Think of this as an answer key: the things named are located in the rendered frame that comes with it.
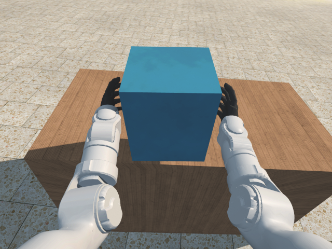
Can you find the carton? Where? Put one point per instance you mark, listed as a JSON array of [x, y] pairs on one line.
[[170, 98]]

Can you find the robot left forearm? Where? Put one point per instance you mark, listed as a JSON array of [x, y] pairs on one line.
[[99, 158]]

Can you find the pedestal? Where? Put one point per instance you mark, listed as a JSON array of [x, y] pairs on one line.
[[290, 143]]

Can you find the robot left upper arm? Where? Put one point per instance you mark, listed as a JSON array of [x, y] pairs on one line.
[[86, 216]]

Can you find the left robot hand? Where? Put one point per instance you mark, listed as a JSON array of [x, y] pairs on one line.
[[110, 93]]

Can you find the right robot hand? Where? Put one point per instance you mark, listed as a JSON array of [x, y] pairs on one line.
[[229, 106]]

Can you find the robot right upper arm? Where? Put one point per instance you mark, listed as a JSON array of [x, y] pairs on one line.
[[265, 219]]

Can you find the robot right forearm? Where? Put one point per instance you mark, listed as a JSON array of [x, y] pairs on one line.
[[239, 157]]

